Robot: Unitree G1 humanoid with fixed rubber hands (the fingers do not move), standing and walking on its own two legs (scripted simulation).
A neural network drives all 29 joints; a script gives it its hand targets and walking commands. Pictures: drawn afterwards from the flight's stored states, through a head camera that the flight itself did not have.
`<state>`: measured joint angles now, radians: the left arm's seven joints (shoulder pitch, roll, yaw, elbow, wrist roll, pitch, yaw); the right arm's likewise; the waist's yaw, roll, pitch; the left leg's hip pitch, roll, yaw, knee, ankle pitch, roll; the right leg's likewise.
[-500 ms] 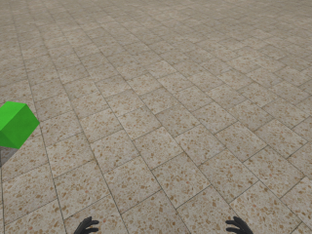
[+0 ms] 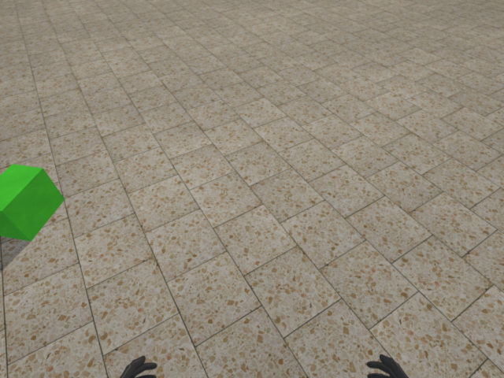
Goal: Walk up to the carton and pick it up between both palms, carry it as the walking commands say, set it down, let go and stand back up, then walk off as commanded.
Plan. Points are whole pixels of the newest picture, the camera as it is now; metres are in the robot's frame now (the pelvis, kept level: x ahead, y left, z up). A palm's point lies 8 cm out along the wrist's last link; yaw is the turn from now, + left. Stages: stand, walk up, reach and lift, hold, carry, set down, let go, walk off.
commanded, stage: stand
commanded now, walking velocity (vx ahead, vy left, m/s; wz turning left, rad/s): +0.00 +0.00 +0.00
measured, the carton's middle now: (21, 202) +1.01 +1.13 -0.64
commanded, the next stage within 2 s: walk up in 0.56 s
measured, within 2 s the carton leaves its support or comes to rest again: neither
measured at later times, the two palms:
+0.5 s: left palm out of the picture +0.10 +0.23 -0.10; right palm out of the picture +0.10 -0.23 -0.10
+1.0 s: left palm out of the picture +0.02 +0.25 -0.09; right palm out of the picture +0.08 -0.29 -0.12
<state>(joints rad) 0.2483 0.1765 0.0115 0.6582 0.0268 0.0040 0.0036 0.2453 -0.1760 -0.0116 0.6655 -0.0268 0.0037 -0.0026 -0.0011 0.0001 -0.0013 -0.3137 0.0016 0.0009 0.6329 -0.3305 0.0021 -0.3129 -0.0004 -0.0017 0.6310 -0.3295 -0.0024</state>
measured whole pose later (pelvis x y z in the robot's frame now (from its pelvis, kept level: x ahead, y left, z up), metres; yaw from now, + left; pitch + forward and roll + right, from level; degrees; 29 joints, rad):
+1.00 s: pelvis -0.01 -0.03 +0.01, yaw +9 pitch +2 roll +1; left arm 0.26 0.22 0.06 0.81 0.03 0.00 0.05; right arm 0.31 -0.27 -0.11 0.81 -0.03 0.05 -0.01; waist 0.01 0.04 0.02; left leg -0.51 -0.01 -0.01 0.97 -0.45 -0.03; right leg -0.28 -0.03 -0.13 0.53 -0.28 -0.05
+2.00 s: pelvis +0.25 +0.26 -0.01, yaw +38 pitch +1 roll +0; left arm -0.03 0.18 0.04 0.78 0.03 -0.08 -0.03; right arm 0.53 -0.20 -0.03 1.05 0.00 -0.08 0.00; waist -0.11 0.02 0.07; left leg -0.05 -0.03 -0.09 0.74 -0.49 0.03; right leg -0.48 -0.05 -0.14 0.62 -0.14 -0.04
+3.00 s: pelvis +0.57 +0.60 +0.00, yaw +44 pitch +0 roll +1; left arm 0.01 0.18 0.05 0.88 0.03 -0.07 -0.03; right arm 0.51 -0.16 -0.04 1.11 -0.01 -0.07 0.00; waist -0.08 0.00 0.05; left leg -0.03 0.08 0.10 0.55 -0.46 -0.04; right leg -0.43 -0.08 -0.15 0.56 -0.13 -0.02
